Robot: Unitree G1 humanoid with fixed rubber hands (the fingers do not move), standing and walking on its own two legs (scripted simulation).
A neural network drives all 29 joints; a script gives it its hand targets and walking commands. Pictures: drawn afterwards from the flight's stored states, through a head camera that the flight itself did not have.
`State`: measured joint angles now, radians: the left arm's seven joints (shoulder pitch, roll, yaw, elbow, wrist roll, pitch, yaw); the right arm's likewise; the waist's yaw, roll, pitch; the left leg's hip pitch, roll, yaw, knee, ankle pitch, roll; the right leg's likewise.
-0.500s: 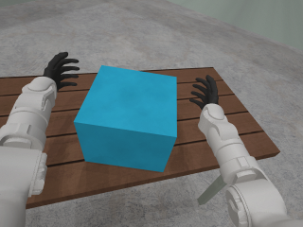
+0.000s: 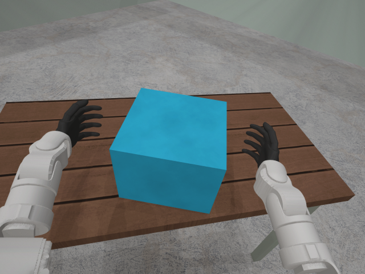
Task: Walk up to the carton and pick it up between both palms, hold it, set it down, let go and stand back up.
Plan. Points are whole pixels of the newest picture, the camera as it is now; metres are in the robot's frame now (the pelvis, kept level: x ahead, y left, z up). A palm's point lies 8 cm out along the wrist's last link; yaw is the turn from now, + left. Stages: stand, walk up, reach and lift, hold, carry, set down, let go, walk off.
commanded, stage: set down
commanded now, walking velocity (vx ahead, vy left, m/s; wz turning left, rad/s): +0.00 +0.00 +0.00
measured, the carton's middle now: (174, 148) +0.44 -0.04 +0.03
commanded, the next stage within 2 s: none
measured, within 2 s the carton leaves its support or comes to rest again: neither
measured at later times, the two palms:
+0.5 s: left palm (44, 171) +0.34 +0.23 +0.10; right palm (268, 184) +0.25 -0.21 +0.10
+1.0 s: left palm (22, 219) +0.26 +0.26 +0.07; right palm (271, 209) +0.21 -0.20 +0.08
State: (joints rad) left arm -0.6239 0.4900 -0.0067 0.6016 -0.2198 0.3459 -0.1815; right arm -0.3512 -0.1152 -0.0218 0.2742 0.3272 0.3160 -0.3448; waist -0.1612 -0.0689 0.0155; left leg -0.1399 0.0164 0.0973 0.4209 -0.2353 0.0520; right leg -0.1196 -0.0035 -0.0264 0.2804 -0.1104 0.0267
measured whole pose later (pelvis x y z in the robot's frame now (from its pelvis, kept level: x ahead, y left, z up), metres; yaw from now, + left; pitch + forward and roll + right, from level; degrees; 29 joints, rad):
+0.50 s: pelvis +0.02 +0.00 +0.00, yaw -1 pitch -5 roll -2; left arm -0.21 0.52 0.09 0.08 -0.28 0.48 -0.23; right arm 0.06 -0.11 -0.02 -0.25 0.30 0.50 -0.37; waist -0.06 -0.05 0.08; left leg -0.06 0.02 0.10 0.41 -0.26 0.05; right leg -0.06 0.00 -0.01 0.30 -0.15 0.02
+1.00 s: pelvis +0.02 -0.01 +0.00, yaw +0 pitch -6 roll -2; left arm 0.15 0.55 0.14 -0.12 -0.31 0.31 -0.24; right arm 0.37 -0.04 0.03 -0.41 0.24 0.43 -0.39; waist 0.01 -0.06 0.10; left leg -0.03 0.03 0.09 0.40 -0.26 0.03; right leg -0.04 0.01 -0.01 0.30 -0.16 0.01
